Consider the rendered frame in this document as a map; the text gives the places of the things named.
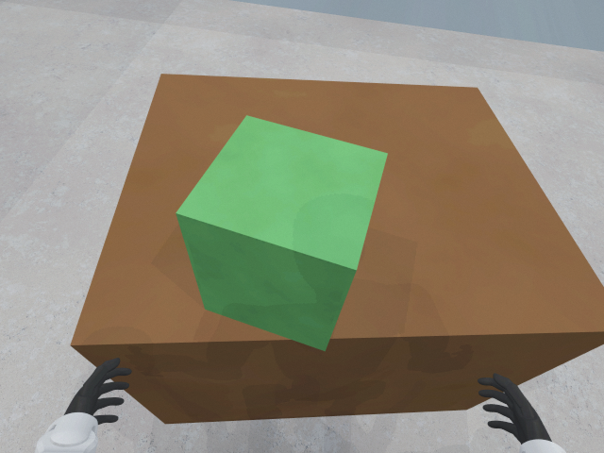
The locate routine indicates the robot right hand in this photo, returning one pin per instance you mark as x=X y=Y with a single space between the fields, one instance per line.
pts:
x=526 y=424

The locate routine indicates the robot left hand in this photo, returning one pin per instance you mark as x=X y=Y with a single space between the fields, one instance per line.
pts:
x=86 y=399

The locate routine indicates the carton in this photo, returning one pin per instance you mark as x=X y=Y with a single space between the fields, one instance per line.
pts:
x=275 y=228

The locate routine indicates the left robot forearm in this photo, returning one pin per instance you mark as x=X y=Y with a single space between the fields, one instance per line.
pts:
x=72 y=433

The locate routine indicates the pedestal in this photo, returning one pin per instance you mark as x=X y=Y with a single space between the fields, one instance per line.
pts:
x=466 y=268

